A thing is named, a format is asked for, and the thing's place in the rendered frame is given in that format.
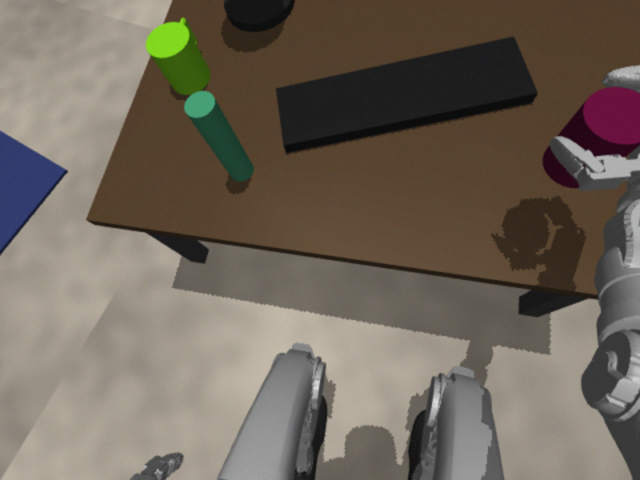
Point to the coffee table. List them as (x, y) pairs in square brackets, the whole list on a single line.
[(466, 198)]

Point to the right robot arm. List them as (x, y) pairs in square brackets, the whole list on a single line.
[(611, 382)]

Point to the right robot hand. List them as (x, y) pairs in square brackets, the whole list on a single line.
[(606, 171)]

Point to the right robot foot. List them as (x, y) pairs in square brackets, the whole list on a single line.
[(415, 445)]

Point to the left robot hand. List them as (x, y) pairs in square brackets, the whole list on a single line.
[(160, 468)]

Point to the left robot foot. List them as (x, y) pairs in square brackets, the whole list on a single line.
[(315, 444)]

